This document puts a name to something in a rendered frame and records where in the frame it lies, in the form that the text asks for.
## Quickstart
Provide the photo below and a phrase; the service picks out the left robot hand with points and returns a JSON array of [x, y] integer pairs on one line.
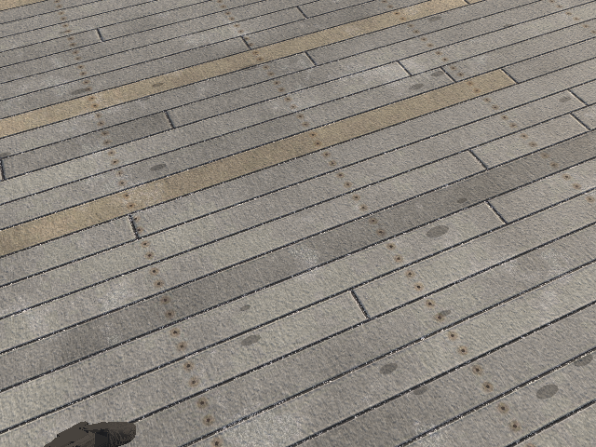
[[111, 434]]

